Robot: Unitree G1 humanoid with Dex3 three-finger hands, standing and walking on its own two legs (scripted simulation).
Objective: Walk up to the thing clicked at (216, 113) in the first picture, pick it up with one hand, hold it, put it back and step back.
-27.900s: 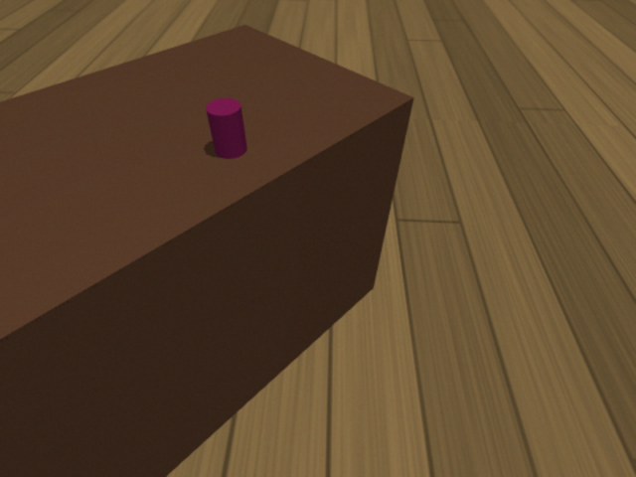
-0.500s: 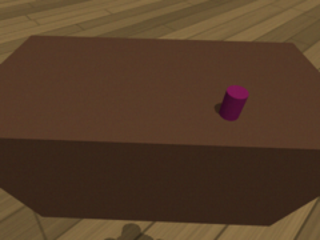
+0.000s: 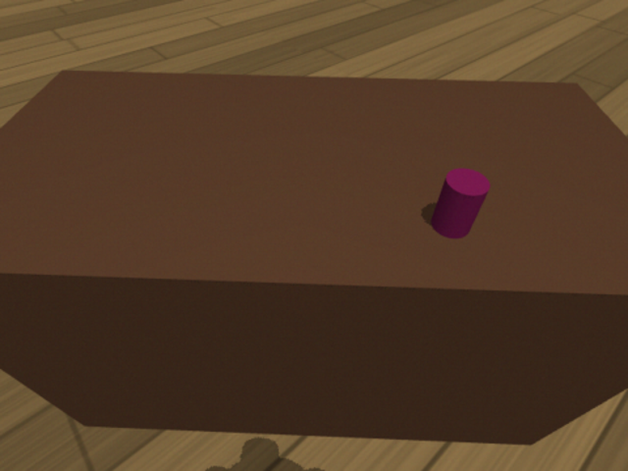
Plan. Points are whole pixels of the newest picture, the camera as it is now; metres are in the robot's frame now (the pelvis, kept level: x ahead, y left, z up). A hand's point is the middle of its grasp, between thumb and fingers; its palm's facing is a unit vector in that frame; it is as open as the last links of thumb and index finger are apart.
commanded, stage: stand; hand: right
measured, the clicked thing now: (458, 204) +0.50 -0.21 +0.06
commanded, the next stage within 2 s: step back in 1.62 s
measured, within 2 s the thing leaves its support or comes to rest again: neither
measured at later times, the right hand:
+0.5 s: hand out of the picture +0.07 -0.25 -0.16, palm faces -0.03 +0.94 -0.35, open 7.4 cm
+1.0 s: hand out of the picture +0.07 -0.25 -0.16, palm faces -0.03 +0.94 -0.34, open 7.4 cm
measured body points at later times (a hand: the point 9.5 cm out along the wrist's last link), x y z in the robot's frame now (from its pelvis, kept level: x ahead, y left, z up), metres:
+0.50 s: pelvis +0.00 +0.00 +0.00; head +0.01 +0.01 +0.45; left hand +0.07 +0.30 -0.14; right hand +0.07 -0.30 -0.13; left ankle +0.02 +0.12 -0.75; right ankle -0.02 -0.13 -0.75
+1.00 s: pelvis +0.00 +0.00 +0.00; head +0.00 +0.01 +0.45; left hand +0.06 +0.31 -0.14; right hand +0.07 -0.30 -0.13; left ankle +0.02 +0.12 -0.75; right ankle -0.02 -0.13 -0.75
